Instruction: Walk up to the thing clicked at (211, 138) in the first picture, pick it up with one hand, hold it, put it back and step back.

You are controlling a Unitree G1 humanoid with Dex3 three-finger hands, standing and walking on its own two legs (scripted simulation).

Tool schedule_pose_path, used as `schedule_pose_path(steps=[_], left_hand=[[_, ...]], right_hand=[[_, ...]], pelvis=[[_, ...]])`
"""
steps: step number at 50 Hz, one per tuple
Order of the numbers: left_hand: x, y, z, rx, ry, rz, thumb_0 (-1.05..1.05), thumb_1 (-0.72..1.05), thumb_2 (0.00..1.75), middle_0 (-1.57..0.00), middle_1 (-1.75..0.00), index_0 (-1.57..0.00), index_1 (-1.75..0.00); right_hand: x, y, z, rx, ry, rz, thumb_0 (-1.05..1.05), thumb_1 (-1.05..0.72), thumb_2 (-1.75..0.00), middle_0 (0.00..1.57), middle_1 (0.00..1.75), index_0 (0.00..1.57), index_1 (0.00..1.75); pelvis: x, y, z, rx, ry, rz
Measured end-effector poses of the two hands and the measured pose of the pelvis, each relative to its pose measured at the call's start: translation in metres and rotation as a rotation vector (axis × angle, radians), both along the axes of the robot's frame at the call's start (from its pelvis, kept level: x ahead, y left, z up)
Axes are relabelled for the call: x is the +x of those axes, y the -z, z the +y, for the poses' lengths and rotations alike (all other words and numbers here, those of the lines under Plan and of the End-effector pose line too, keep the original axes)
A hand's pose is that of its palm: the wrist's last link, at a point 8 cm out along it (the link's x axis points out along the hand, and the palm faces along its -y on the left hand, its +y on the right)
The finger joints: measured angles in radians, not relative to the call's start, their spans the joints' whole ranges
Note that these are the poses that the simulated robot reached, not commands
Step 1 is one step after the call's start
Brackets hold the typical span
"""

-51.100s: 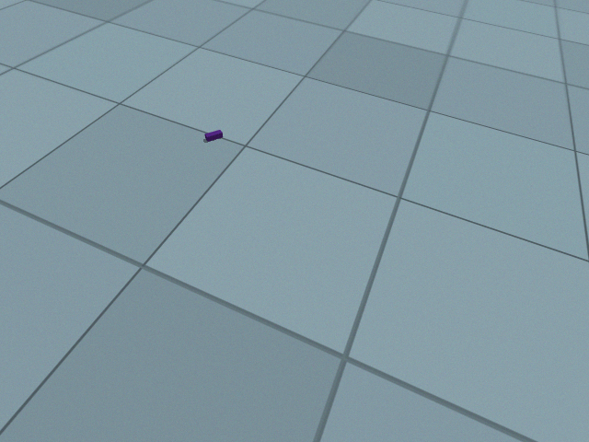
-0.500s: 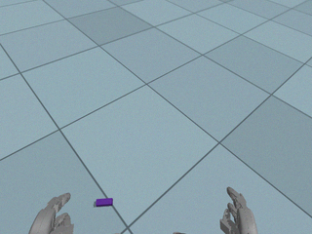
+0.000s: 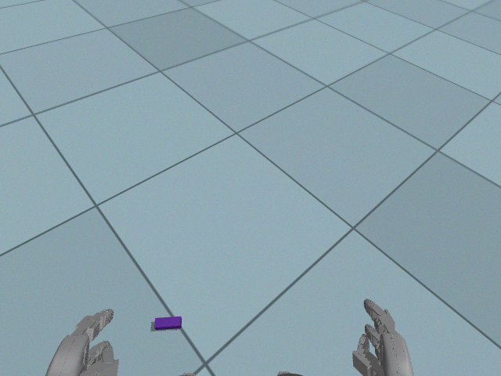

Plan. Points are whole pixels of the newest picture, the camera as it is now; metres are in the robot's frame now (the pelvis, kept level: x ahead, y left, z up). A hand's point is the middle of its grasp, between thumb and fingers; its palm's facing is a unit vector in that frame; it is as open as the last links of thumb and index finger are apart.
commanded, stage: home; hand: left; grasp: from above
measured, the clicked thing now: (168, 323) +0.41 +0.22 -0.70
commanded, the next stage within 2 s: stand in 0.62 s
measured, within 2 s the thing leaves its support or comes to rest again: neither
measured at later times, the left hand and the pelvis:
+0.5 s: hand (112, 362) +0.17 +0.18 -0.05, palm faces +0.03 -0.98 -0.20, open 7.3 cm; pelvis +0.01 +0.00 +0.00, yaw +0 degrees
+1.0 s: hand out of the picture +0.12 +0.23 -0.10, palm faces +0.02 -0.95 -0.32, open 7.3 cm; pelvis +0.00 +0.00 +0.03, yaw +0 degrees
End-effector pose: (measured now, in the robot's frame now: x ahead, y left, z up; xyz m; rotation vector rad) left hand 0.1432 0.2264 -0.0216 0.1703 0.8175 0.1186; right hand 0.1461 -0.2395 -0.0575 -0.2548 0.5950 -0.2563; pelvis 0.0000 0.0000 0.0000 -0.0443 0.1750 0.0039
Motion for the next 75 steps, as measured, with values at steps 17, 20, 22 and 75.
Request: schedule_pose_path(steps=[17,20,22,75], left_hand=[[0.008,0.0,0.003,-0.001,0.005,-0.003,0.01,0.91,0.9,-0.2,-0.3,-0.21,-0.3],[0.009,0.0,0.004,-0.001,0.006,-0.004,0.01,0.91,0.9,-0.2,-0.3,-0.21,-0.3],[0.009,0.0,0.005,0.001,0.007,-0.001,0.01,0.91,0.9,-0.2,-0.3,-0.21,-0.3],[-0.109,0.042,0.064,0.098,-0.135,0.434,0.0,0.91,0.9,-0.2,-0.3,-0.21,-0.3]], right_hand=[[0.007,-0.001,0.002,-0.005,0.006,0.003,0.01,-0.9,-0.9,0.21,0.3,0.2,0.3],[0.008,-0.001,0.002,-0.005,0.005,0.002,0.01,-0.9,-0.9,0.21,0.3,0.2,0.3],[0.008,-0.001,0.003,-0.003,0.003,0.002,0.01,-0.9,-0.9,0.21,0.3,0.2,0.3],[-0.08,0.006,-0.017,0.051,0.013,0.61,0.0,-0.91,-0.9,0.21,0.3,0.2,0.3]], pelvis=[[0.007,0.0,0.003,-0.003,0.002,0.006],[0.008,0.0,0.004,-0.004,0.001,0.005],[0.008,0.0,0.005,-0.004,0.001,0.005],[-0.004,-0.064,0.014,0.047,-0.013,-0.248]])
